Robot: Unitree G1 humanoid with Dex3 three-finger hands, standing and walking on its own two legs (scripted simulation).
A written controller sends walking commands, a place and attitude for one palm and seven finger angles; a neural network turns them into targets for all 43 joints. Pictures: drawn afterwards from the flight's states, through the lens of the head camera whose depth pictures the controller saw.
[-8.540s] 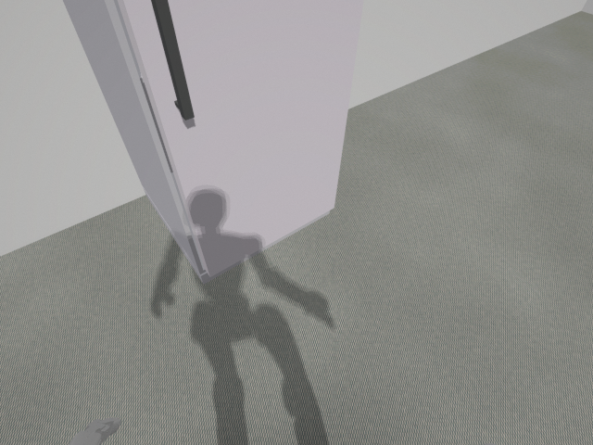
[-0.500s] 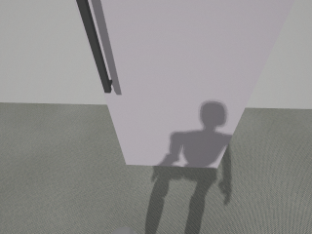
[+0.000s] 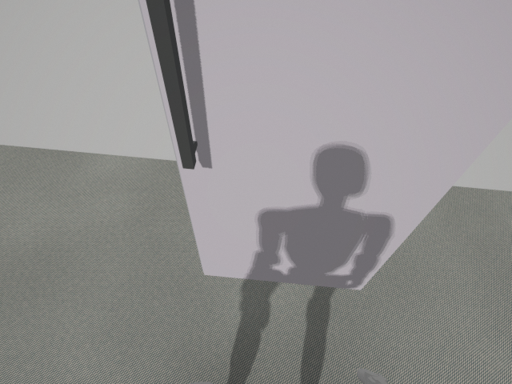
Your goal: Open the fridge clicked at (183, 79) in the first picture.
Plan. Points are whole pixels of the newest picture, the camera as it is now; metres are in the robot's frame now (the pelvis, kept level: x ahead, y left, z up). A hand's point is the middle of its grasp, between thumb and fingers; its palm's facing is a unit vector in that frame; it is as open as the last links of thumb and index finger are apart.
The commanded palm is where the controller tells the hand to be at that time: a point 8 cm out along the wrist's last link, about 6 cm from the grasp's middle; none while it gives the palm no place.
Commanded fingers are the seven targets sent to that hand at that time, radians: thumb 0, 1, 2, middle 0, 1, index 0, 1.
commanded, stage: come to a stop and stand still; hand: left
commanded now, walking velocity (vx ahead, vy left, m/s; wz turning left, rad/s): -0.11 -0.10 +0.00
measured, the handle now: (177, 77) +0.50 +0.18 +0.19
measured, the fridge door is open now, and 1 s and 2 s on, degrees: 0 0 0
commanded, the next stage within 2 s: look again from close up in 1.22 s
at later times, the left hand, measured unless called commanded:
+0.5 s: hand out of the picture -0.01 +0.12 -0.15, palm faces +0.08 -0.97 -0.25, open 7.3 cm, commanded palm none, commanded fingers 0.00 0.90 0.90 -0.20 -0.30 -0.20 -0.30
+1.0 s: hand out of the picture -0.02 +0.18 -0.17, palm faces +0.03 -0.98 -0.19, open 7.4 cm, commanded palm none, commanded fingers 0.00 0.90 0.90 -0.20 -0.30 -0.20 -0.30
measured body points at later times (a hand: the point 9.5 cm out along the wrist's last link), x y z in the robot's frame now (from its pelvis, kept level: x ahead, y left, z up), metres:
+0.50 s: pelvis -0.03 -0.06 +0.01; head -0.01 -0.09 +0.46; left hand -0.02 +0.17 -0.13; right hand -0.02 -0.31 -0.16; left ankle -0.06 +0.09 -0.68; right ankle -0.02 -0.17 -0.74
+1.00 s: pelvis -0.04 +0.01 +0.00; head -0.03 +0.00 +0.45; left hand -0.03 +0.23 -0.16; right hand +0.00 -0.23 -0.15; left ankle -0.06 +0.10 -0.74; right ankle -0.04 -0.13 -0.74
